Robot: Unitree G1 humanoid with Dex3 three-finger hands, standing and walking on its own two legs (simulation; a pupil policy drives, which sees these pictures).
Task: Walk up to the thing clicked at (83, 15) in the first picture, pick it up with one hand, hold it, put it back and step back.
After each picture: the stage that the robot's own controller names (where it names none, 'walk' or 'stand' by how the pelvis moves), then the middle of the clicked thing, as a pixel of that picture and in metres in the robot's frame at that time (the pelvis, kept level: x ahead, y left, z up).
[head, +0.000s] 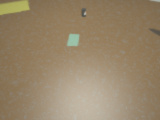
stand; (83, 12) +2.12 -0.03 -0.72
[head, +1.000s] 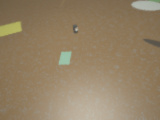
walk; (75, 28) +1.97 +0.24 -0.70
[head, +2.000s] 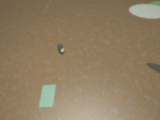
walk; (60, 49) +1.34 +0.39 -0.72
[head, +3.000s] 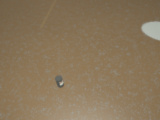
walk; (59, 81) +0.86 +0.31 -0.72
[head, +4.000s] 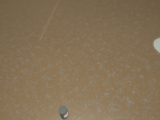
walk; (63, 112) +0.54 +0.21 -0.70
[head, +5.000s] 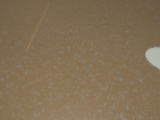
stand; out of the picture +0.39 +0.22 -0.71
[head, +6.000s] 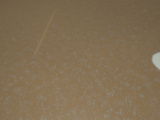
stand; out of the picture +0.39 +0.19 -0.72
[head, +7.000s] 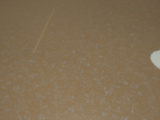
stand; out of the picture +0.39 +0.20 -0.73
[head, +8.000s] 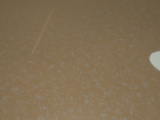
stand; out of the picture +0.38 +0.21 -0.73
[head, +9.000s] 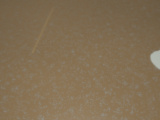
go down; out of the picture +0.37 +0.21 -0.73
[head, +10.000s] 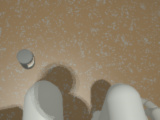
go down; (26, 59) +0.45 +0.25 -0.33
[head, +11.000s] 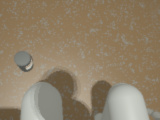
approach; (24, 62) +0.44 +0.26 -0.30
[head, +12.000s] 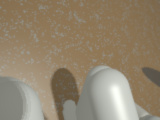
close in; out of the picture +0.43 +0.30 -0.22
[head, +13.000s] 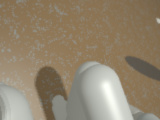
close; out of the picture +0.42 +0.32 -0.22
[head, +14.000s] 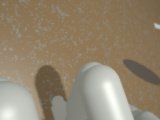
lift; out of the picture +0.40 +0.30 -0.22
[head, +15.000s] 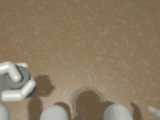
lift; (22, 83) +0.34 +0.21 -0.02
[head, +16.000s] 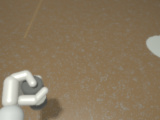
hold; (35, 94) +0.33 +0.18 -0.01
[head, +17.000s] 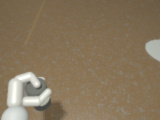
hold; (39, 95) +0.33 +0.17 -0.01
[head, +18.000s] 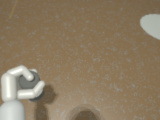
crouch; (32, 87) +0.36 +0.18 -0.06
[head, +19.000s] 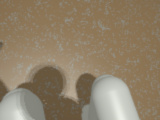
lower; out of the picture +0.50 +0.29 -0.09
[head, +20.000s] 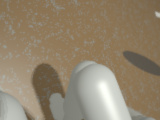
lower; out of the picture +0.43 +0.32 -0.23
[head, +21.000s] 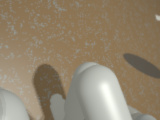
lower; out of the picture +0.43 +0.32 -0.23
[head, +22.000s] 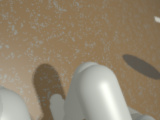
lower; out of the picture +0.42 +0.32 -0.23
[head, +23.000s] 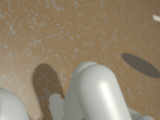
lower; out of the picture +0.42 +0.32 -0.23
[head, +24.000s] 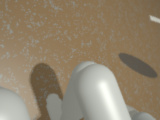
open; out of the picture +0.42 +0.30 -0.23
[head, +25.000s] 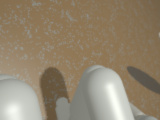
stand; out of the picture +0.42 +0.30 -0.24
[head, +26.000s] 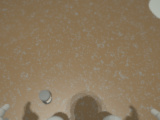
stand; (45, 97) +0.43 +0.22 -0.54
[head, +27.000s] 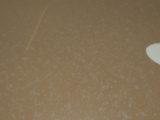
stand; out of the picture +0.40 +0.21 -0.67
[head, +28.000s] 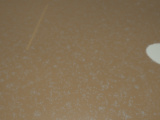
stand; out of the picture +0.40 +0.21 -0.67
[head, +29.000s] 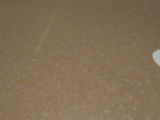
stand; out of the picture +0.42 +0.19 -0.72
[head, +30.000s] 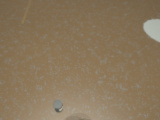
walk; (58, 106) +0.46 +0.15 -0.71
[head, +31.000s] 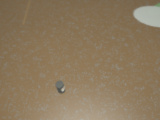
walk; (60, 87) +0.67 +0.23 -0.69
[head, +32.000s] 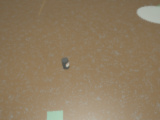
stand; (65, 63) +1.00 +0.23 -0.69
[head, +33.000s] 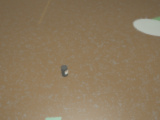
stand; (64, 70) +1.01 +0.21 -0.72
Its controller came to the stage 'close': yes
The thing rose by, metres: 0.70
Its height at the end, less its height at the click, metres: +0.00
